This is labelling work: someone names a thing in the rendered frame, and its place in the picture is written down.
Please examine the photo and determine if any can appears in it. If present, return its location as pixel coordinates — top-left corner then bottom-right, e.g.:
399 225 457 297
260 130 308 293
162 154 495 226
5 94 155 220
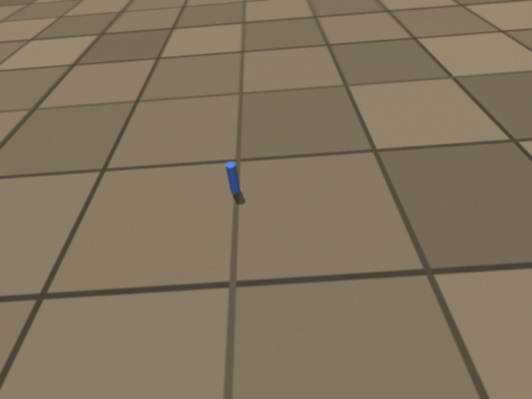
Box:
225 161 240 194

